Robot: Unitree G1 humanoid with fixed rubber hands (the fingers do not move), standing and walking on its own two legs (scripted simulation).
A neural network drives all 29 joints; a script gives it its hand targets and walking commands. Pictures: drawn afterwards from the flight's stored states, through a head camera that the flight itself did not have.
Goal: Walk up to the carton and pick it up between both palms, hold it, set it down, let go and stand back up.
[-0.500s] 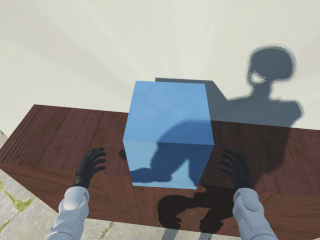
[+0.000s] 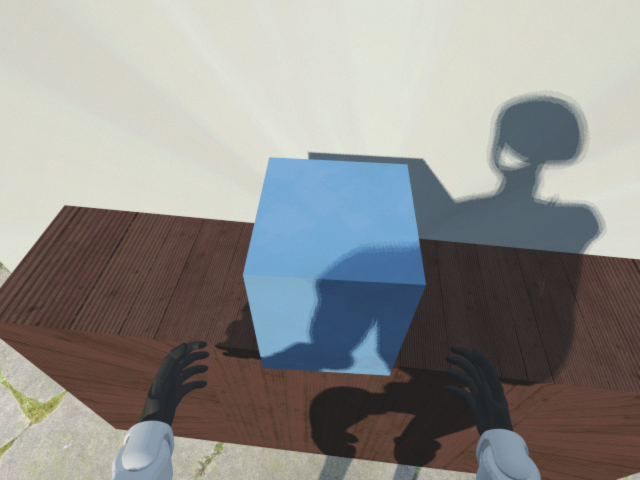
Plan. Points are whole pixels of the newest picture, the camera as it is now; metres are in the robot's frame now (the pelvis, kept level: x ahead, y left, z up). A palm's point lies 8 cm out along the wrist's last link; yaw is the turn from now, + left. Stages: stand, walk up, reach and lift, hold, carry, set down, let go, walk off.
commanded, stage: set down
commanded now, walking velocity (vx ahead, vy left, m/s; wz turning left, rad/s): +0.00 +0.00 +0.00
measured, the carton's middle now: (331, 270) +0.41 +0.00 +0.00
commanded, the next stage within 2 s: let go in 0.90 s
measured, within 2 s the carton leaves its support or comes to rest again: neither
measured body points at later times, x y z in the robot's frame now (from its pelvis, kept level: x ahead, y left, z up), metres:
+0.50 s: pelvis +0.02 -0.01 +0.01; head +0.02 +0.01 +0.46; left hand +0.20 +0.22 -0.07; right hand +0.20 -0.21 -0.07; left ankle +0.00 +0.11 -0.73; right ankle +0.02 -0.10 -0.73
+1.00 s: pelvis +0.02 +0.00 +0.01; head +0.03 +0.01 +0.46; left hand +0.17 +0.23 -0.09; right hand +0.17 -0.22 -0.09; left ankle +0.00 +0.11 -0.73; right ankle +0.02 -0.10 -0.73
